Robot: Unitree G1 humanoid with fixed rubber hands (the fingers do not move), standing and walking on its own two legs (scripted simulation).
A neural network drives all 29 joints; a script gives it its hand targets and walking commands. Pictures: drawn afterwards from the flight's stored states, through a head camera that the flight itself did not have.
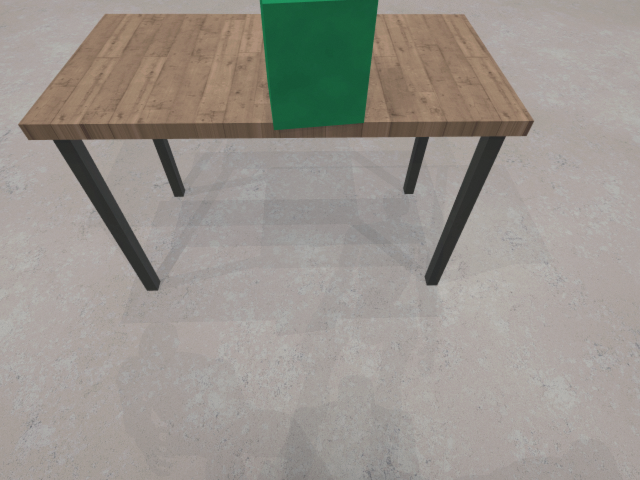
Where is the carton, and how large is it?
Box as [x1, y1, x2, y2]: [260, 0, 377, 129]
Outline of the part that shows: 260,0 267,81 274,129 363,122 377,0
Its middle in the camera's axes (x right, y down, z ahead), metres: -0.01 -0.40 +0.82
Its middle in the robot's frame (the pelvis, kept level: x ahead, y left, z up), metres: +0.89 +0.04 +0.09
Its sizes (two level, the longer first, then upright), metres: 0.210 0.200 0.250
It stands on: a table, 0.74 m high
